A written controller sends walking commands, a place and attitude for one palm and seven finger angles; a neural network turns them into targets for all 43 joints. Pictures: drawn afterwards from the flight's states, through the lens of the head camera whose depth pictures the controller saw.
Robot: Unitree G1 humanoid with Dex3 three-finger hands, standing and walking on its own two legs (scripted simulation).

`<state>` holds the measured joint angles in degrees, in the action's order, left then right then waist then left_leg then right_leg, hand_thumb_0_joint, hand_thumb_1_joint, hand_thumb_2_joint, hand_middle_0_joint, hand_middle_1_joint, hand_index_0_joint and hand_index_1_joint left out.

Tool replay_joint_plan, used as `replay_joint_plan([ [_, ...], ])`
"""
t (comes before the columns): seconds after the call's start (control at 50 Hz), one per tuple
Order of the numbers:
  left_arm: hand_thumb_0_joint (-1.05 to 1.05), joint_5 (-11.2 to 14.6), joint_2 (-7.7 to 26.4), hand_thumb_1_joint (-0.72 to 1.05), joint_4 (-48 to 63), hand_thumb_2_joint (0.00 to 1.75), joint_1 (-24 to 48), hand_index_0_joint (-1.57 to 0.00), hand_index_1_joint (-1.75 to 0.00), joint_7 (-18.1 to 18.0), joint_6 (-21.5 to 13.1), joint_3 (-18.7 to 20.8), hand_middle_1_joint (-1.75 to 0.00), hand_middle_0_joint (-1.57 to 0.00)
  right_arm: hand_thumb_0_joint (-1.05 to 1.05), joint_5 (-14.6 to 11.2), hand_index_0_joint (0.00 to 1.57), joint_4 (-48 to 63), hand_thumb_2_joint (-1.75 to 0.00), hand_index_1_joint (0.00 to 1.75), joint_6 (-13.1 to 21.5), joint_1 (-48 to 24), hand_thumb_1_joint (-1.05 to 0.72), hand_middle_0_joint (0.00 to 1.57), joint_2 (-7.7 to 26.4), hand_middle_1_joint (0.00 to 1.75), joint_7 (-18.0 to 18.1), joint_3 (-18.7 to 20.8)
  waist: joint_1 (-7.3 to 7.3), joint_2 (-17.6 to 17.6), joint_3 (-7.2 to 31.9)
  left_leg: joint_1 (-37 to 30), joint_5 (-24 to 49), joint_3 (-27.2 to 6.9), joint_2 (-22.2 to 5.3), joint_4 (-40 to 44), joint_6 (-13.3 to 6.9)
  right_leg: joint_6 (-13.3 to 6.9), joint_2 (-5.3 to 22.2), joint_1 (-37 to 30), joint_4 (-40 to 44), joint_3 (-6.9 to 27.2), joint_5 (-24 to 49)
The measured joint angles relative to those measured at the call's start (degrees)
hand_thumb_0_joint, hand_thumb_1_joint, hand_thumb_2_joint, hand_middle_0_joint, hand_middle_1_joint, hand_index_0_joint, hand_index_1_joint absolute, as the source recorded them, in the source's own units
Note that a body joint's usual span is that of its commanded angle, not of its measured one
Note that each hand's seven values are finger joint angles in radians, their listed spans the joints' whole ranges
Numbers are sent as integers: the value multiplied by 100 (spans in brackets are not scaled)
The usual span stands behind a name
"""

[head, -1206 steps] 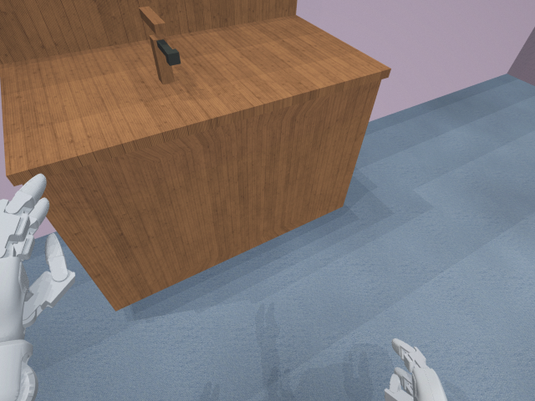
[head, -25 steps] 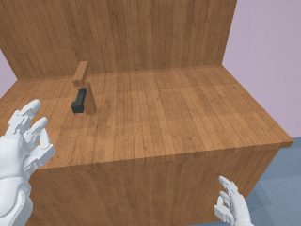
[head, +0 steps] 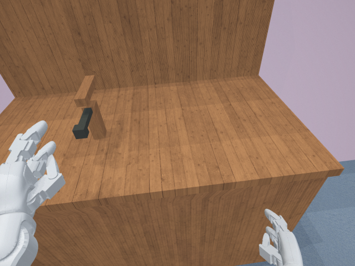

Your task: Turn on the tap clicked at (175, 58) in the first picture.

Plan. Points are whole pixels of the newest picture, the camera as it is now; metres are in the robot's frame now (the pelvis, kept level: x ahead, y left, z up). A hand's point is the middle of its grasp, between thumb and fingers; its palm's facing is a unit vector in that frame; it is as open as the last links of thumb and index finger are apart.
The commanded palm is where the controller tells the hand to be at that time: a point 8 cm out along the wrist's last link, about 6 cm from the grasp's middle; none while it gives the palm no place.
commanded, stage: reach beside the lever's end, fingers flat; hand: left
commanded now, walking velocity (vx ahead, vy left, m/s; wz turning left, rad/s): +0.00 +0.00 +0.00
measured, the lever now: (80, 131) +0.37 +0.31 +0.14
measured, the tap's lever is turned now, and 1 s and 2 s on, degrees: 0 0 0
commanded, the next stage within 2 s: none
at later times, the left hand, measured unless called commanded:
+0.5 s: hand (60, 167) +0.21 +0.25 +0.19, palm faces +0.46 -0.88 -0.13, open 7.4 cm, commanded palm +0.17 +0.30 +0.18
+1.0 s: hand (60, 154) +0.26 +0.29 +0.17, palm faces +0.48 -0.87 -0.11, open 7.6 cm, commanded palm +0.22 +0.33 +0.17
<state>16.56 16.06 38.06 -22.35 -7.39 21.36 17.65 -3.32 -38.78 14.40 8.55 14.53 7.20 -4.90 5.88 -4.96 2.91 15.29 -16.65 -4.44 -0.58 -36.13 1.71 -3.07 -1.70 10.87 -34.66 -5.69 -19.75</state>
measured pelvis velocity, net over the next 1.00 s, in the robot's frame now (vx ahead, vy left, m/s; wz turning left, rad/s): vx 0.00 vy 0.00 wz -0.01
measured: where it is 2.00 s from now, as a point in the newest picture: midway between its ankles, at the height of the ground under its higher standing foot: outside the picture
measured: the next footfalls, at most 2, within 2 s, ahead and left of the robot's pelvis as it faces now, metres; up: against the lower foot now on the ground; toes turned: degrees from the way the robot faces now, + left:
none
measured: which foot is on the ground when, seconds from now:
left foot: down 0.00-1.00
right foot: down 0.00-1.00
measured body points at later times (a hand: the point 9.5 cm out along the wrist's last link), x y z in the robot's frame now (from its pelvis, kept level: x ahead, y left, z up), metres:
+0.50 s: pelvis +0.01 -0.01 +0.00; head -0.03 -0.04 +0.45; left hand +0.18 +0.30 +0.19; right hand +0.22 -0.22 -0.06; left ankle +0.04 +0.14 -0.73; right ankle +0.00 -0.08 -0.73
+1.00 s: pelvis +0.00 +0.00 +0.00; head -0.02 -0.02 +0.45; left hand +0.23 +0.33 +0.18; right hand +0.20 -0.22 -0.07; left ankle +0.04 +0.14 -0.73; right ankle +0.00 -0.08 -0.73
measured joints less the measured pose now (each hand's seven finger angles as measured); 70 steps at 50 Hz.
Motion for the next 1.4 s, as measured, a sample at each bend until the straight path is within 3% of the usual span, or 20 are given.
replay_joint_plan([
  [0.24,1,68,65,89,-582,90,100,-21,-30,146,-179,315,-30,-21,2,-30,21,-15,-90,30,-20,69,-90,20,24,30,27,74,10,25,55,-31,-43,-13,-21,73,35,-38,-23,-22,51,-10,-56],
  [0.52,1,61,148,89,-1289,90,551,-20,-30,306,-503,415,-30,-21,2,-39,21,-65,-90,30,84,138,-91,20,7,30,78,114,-62,44,34,13,7,17,-21,145,34,-37,-19,49,87,19,-15],
  [1.06,1,-162,358,89,-3001,90,1820,-18,-24,307,-757,555,-24,-19,2,-32,21,-147,-90,30,-119,89,-90,20,8,30,118,112,-200,107,-67,105,144,89,17,261,-32,30,24,160,197,88,142],
  [1.4,1,-338,433,90,-4040,90,2541,-17,-20,388,-1151,620,-20,-17,2,-17,21,-199,-90,30,-223,181,-91,20,46,30,76,165,-281,134,-103,222,154,113,61,264,-89,83,69,269,220,110,165],
])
